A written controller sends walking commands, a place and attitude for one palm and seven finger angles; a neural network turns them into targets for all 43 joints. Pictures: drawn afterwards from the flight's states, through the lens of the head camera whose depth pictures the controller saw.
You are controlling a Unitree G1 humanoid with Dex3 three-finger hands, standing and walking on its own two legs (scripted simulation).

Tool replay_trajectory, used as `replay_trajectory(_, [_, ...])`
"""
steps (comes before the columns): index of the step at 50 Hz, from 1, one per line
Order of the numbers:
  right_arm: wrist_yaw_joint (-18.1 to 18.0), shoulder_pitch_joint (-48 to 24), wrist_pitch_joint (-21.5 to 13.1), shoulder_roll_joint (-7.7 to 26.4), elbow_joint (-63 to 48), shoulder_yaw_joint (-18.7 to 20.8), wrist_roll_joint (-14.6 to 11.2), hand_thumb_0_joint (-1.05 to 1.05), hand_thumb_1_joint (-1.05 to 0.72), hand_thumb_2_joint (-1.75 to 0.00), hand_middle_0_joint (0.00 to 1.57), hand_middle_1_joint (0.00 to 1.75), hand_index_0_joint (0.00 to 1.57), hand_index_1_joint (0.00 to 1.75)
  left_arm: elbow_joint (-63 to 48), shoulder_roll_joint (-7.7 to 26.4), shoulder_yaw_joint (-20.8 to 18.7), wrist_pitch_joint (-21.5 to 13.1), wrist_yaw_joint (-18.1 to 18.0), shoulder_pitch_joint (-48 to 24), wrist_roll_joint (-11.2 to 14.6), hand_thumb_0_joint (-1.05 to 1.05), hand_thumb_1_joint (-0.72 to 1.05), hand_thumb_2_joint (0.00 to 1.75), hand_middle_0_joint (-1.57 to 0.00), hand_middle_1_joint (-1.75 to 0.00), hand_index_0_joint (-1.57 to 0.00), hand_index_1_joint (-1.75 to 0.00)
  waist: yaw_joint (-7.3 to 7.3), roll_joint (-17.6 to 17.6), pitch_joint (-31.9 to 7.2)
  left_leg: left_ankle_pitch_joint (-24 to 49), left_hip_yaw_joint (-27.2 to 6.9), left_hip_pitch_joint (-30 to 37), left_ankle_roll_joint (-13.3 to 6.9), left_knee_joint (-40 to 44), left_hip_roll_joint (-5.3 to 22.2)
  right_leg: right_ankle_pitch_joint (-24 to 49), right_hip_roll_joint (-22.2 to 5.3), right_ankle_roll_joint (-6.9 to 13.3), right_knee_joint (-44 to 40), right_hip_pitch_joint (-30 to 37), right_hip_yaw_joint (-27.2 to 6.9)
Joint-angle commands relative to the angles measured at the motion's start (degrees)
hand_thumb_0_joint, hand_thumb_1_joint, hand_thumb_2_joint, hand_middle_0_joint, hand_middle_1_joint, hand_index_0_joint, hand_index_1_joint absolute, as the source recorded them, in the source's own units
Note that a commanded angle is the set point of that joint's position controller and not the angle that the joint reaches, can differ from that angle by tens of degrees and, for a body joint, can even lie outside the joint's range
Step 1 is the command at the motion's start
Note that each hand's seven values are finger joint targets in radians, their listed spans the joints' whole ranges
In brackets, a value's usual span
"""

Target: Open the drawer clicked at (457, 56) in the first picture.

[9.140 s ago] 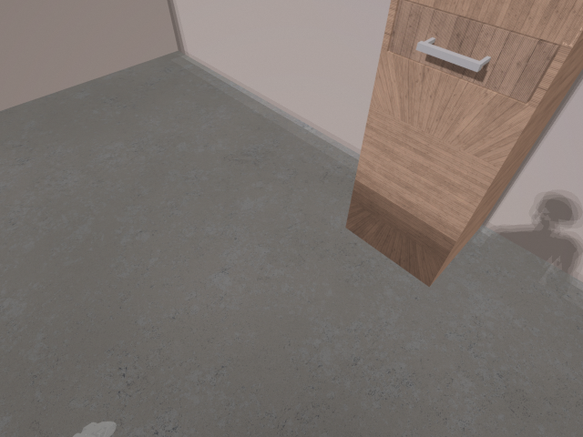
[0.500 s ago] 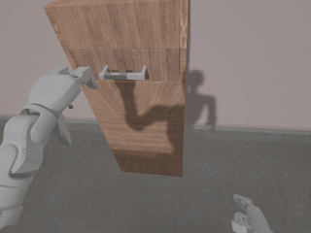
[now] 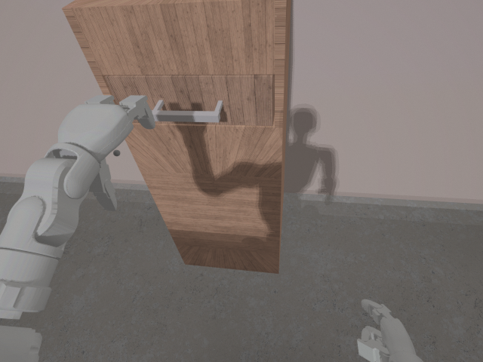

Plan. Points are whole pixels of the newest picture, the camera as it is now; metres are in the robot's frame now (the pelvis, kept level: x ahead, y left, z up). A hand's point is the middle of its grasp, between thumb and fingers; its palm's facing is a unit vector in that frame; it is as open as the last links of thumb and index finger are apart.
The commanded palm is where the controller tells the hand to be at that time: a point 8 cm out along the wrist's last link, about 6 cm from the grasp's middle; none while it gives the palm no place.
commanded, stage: move the hooked fingers above the handle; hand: left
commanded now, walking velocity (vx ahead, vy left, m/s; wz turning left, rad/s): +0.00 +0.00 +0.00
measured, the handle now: (186, 110) +0.60 +0.21 +0.10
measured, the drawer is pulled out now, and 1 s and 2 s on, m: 0.00 0.00 0.00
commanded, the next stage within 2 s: none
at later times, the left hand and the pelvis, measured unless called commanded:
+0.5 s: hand (143, 129) +0.44 +0.23 +0.17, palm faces +0.04 -0.02 -1.00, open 13.8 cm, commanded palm +0.42 +0.23 +0.24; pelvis +0.03 +0.01 +0.00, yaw -1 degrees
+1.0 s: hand (170, 115) +0.51 +0.21 +0.15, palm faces -0.03 +0.00 -1.00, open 13.8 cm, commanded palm +0.50 +0.22 +0.22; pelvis +0.05 +0.01 -0.01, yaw -2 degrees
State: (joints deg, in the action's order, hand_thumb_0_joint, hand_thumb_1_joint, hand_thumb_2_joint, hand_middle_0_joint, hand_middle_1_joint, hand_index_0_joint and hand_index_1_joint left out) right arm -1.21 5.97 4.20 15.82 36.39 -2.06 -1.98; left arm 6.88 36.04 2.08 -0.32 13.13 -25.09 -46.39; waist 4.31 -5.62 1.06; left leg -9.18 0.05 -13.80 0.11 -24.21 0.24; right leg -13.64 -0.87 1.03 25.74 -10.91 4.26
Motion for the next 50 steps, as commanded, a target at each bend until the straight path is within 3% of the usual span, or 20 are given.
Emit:
replay_trajectory(1, [-0.22, -5.25, -1.61, 6.26, -7.96, 2.62, -0.06, 0.00, -0.90, -0.90, 0.20, 0.30, 0.20, 0.30, -4.46, 14.27, -9.99, 0.64, -3.60, -24.00, -0.26, 0.00, -0.50, 0.30, -0.30, -1.20, -0.30, -1.20, -0.75, 3.96, -14.96, 5.87, 1.48, 5.20, -1.71, 1.95, -2.34, 6.36, 0.16, 0.12, -4.93, 2.30, -2.59])
replay_trajectory(5, [0.02, -4.44, -0.58, 6.89, -8.41, 2.86, -0.32, 0.00, -0.90, -0.90, 0.20, 0.30, 0.20, 0.30, -2.07, 13.70, -8.50, 1.40, -3.23, -24.61, -1.52, 0.00, -0.50, 0.30, -0.30, -1.20, -0.30, -1.20, -0.81, 5.47, -16.10, 7.27, 1.43, 4.07, -1.85, 1.88, -2.40, 8.38, 0.13, 0.32, -4.06, 3.45, -2.60])
replay_trajectory(7, [0.06, -4.19, -0.33, 6.89, -8.99, 3.15, -0.38, 0.00, -0.90, -0.90, 0.20, 0.30, 0.20, 0.30, -3.87, 13.33, -7.49, 1.08, -3.04, -26.70, -1.69, 0.00, -0.50, 0.30, -0.30, -1.20, -0.30, -1.20, -1.13, 3.86, -18.01, 8.47, 1.36, 5.56, -2.04, 1.53, -2.39, 9.56, 0.29, 0.46, -3.56, 3.13, -2.64])
replay_trajectory(9, [-0.03, -3.67, -0.39, 6.85, -9.28, 3.32, -0.40, 0.00, -0.90, -0.90, 0.20, 0.30, 0.20, 0.30, -4.34, 12.95, -7.00, 0.51, -3.09, -27.87, -1.76, 0.00, -0.50, 0.30, -0.30, -1.20, -0.30, -1.20, -1.35, 4.49, -19.09, 9.42, 1.36, 6.05, -2.33, 0.94, -2.52, 10.60, 0.43, 0.44, -3.40, 3.23, -2.87])
replay_trajectory(10, [-0.14, -2.83, -0.34, 6.91, -8.82, 3.51, -0.37, 0.00, -0.90, -0.90, 0.20, 0.30, 0.20, 0.30, -3.66, 12.93, -7.20, 0.26, -3.22, -28.40, -1.59, 0.00, -0.50, 0.30, -0.30, -1.20, -0.30, -1.20, -1.71, 4.96, -19.00, 10.09, 1.38, 6.23, -2.36, 0.76, -2.37, 11.42, 0.46, 0.43, -3.23, 2.95, -2.69])
replay_trajectory(12, [-0.21, -2.13, 0.05, 7.26, -8.67, 3.70, -0.35, 0.00, -0.90, -0.90, 0.20, 0.30, 0.20, 0.30, -3.04, 15.93, -10.32, -0.37, -3.82, -27.78, -1.75, 0.00, -0.50, 0.30, -0.30, -1.20, -0.30, -1.20, -0.94, 4.97, -20.62, 11.94, 1.31, 5.75, -2.36, 0.56, -2.43, 13.30, 0.62, 0.51, -2.48, 4.26, -2.66])
replay_trajectory(14, [-0.03, -1.46, -0.07, 7.01, -8.54, 3.83, -0.38, 0.00, -0.90, -0.90, 0.20, 0.30, 0.20, 0.30, -3.74, 14.74, -9.29, -0.95, -4.78, -30.56, -1.43, 0.00, -0.50, 0.30, -0.30, -1.20, -0.30, -1.20, -1.26, 3.38, -21.04, 12.94, 1.09, 6.29, -2.31, 0.26, -2.34, 13.17, 0.79, 0.66, -2.39, 3.33, -2.57])
replay_trajectory(18, [0.21, -0.16, 0.62, 7.33, -7.71, 4.19, -0.33, 0.00, -0.90, -0.90, 0.20, 0.30, 0.20, 0.30, 0.31, 15.28, -10.47, 0.03, -6.60, -30.26, -1.92, 0.00, -0.50, 0.30, -0.30, -1.20, -0.30, -1.20, -1.42, 4.22, -21.42, 15.43, 1.37, 5.74, -2.07, -0.36, -1.99, 14.94, 1.08, 0.88, -1.72, 3.51, -2.14])
replay_trajectory(21, [0.31, 0.12, 1.13, 7.10, -7.69, 4.32, -0.70, 0.00, -0.90, -0.90, 0.20, 0.30, 0.20, 0.30, 2.03, 11.68, -6.23, 1.45, -6.98, -32.62, -3.03, 0.00, -0.50, 0.30, -0.30, -1.20, -0.30, -1.20, -2.24, 3.90, -21.25, 15.18, 1.45, 6.32, -2.18, -0.65, -1.81, 14.23, 1.33, 0.80, -1.36, 1.13, -2.06])
replay_trajectory(24, [0.16, 0.61, 1.48, 7.25, -7.67, 4.38, -0.87, 0.00, -0.90, -0.90, 0.20, 0.30, 0.20, 0.30, 3.58, 11.48, -4.53, 2.32, -6.70, -36.09, -4.22, 0.00, -0.50, 0.30, -0.30, -1.20, -0.30, -1.20, -2.95, 3.75, -22.04, 15.04, 1.24, 6.85, -2.25, -1.09, -1.78, 13.61, 1.49, 0.95, -1.15, 0.16, -2.14])
replay_trajectory(25, [0.07, 0.87, 1.56, 7.04, -7.66, 4.34, -0.82, 0.00, -0.90, -0.90, 0.20, 0.30, 0.20, 0.30, 3.67, 9.67, -2.46, 2.50, -6.58, -37.34, -4.49, 0.00, -0.50, 0.30, -0.30, -1.20, -0.30, -1.20, -3.42, 3.32, -22.82, 15.46, 1.03, 7.65, -2.30, -1.38, -1.83, 13.75, 1.56, 1.01, -0.80, -0.49, -2.09])
replay_trajectory(27, [0.02, 1.70, 1.71, 6.97, -7.58, 4.61, -0.70, 0.00, -0.90, -0.90, 0.20, 0.30, 0.20, 0.30, 3.44, 10.15, -2.72, 2.37, -6.66, -38.92, -4.91, 0.00, -0.50, 0.30, -0.30, -1.20, -0.30, -1.20, -3.50, 2.79, -24.68, 18.06, 0.58, 9.28, -2.29, -2.04, -1.61, 14.76, 1.79, 1.20, -0.15, -0.96, -2.00])
replay_trajectory(28, [-0.07, 1.95, 1.72, 6.97, -7.55, 4.51, -0.67, 0.00, -0.90, -0.90, 0.20, 0.30, 0.20, 0.30, 4.96, 9.06, -1.67, 2.40, -6.41, -39.73, -4.65, 0.00, -0.50, 0.30, -0.30, -1.20, -0.30, -1.20, -3.82, 4.09, -24.08, 17.72, 0.63, 8.94, -2.36, -2.22, -1.69, 14.73, 1.81, 1.18, -0.46, -1.08, -1.96])
replay_trajectory(34, [-0.49, 3.59, 2.61, 7.23, -6.29, 4.22, -0.74, 0.00, -0.90, -0.90, 0.20, 0.30, 0.20, 0.30, 13.29, 12.76, -5.20, 2.26, -7.41, -41.82, -5.26, 0.00, -0.50, 0.30, -0.30, -1.20, -0.30, -1.20, -3.48, 5.77, -22.95, 18.15, 1.27, 5.41, -2.33, -2.68, -1.56, 17.08, 1.68, 1.05, 0.39, -0.24, -2.00])
replay_trajectory(39, [-0.53, 4.99, 2.99, 6.92, -6.42, 4.81, -0.62, 0.00, -0.90, -0.90, 0.20, 0.30, 0.20, 0.30, 14.37, 11.06, -2.93, 1.33, -8.23, -46.90, -6.61, 0.00, -0.50, 0.30, -0.30, -1.20, -0.30, -1.20, -4.26, 4.67, -26.13, 21.11, 1.36, 6.65, -2.64, -4.08, -1.33, 19.23, 1.79, 1.08, 1.55, -0.74, -2.35])
replay_trajectory(41, [-0.50, 5.73, 3.11, 6.96, -6.60, 5.22, -0.33, 0.00, -0.90, -0.90, 0.20, 0.30, 0.20, 0.30, 13.90, 11.77, -3.76, 0.83, -8.41, -46.41, -6.64, 0.00, -0.50, 0.30, -0.30, -1.20, -0.30, -1.20, -4.04, 3.76, -28.42, 23.38, 1.40, 7.60, -2.85, -4.84, -1.31, 21.21, 1.78, 1.05, 2.13, -0.02, -2.75])
replay_trajectory(43, [-0.35, 6.12, 3.55, 7.01, -6.35, 5.36, -0.38, 0.00, -0.90, -0.90, 0.20, 0.30, 0.20, 0.30, 15.22, 9.89, -2.35, 0.73, -8.13, -46.33, -6.45, 0.00, -0.50, 0.30, -0.30, -1.20, -0.30, -1.20, -4.60, 4.11, -27.77, 24.87, 1.47, 7.12, -2.78, -5.34, -1.37, 22.09, 1.87, 1.07, 2.32, -0.44, -2.57])
replay_trajectory(46, [-0.47, 7.12, 4.00, 7.23, -5.44, 5.45, -0.71, 0.00, -0.90, -0.90, 0.20, 0.30, 0.20, 0.30, 19.89, 8.03, -0.53, 1.14, -8.12, -47.15, -6.49, 0.00, -0.50, 0.30, -0.30, -1.20, -0.30, -1.20, -5.71, 5.41, -23.51, 20.16, 1.47, 5.20, -2.77, -5.12, -1.26, 19.22, 2.10, 0.92, 2.03, -3.66, -2.32])
replay_trajectory(48, [-0.96, 7.95, 3.94, 7.38, -5.04, 5.74, -0.61, 0.00, -0.90, -0.90, 0.20, 0.30, 0.20, 0.30, 20.81, 8.12, -0.11, 0.47, -8.22, -50.51, -6.64, 0.00, -0.50, 0.30, -0.30, -1.20, -0.30, -1.20, -6.43, 6.94, -24.75, 18.65, 1.93, 4.77, -3.03, -5.45, -1.54, 19.32, 2.00, 0.80, 1.73, -2.89, -2.77])
replay_trajectory(50, [-1.16, 9.12, 3.81, 7.31, -4.60, 5.94, -0.37, 0.00, -0.90, -0.90, 0.20, 0.30, 0.20, 0.30, 20.32, 11.92, -2.83, -0.69, -8.97, -53.31, -7.31, 0.00, -0.50, 0.30, -0.30, -1.20, -0.30, -1.20, -5.99, 5.13, -28.43, 19.98, 1.72, 5.15, -3.11, -6.06, -1.76, 21.56, 1.97, 0.83, 2.68, -1.38, -3.27])
